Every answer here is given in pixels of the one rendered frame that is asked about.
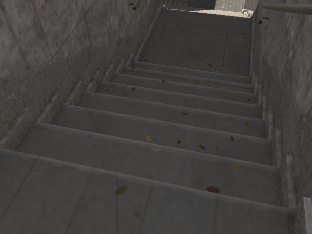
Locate stairs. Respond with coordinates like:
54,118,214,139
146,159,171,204
167,7,250,18
16,61,282,207

